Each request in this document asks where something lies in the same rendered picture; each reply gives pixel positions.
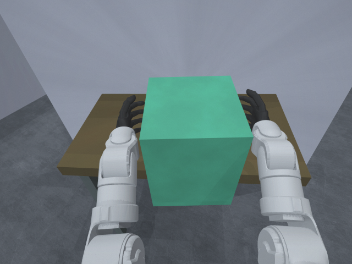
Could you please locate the table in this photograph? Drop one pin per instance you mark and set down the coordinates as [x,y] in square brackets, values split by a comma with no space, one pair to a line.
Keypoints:
[82,157]

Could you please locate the carton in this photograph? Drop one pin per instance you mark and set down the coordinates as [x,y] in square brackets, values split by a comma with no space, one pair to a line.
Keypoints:
[194,139]

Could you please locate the robot right forearm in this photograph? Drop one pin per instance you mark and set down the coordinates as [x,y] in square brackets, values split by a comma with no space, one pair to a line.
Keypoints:
[279,174]

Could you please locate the robot right upper arm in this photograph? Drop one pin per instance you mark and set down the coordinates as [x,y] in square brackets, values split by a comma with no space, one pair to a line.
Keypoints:
[279,244]

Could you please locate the robot left forearm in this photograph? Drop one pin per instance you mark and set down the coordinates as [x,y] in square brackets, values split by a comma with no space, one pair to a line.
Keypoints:
[117,180]

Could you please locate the robot left upper arm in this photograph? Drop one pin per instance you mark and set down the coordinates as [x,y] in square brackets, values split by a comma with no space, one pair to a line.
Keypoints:
[126,248]

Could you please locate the robot left hand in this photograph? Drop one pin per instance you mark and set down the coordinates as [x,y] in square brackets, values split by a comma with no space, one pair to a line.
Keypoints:
[125,114]

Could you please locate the robot right hand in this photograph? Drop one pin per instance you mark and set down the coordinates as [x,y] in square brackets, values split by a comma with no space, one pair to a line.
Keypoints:
[257,109]

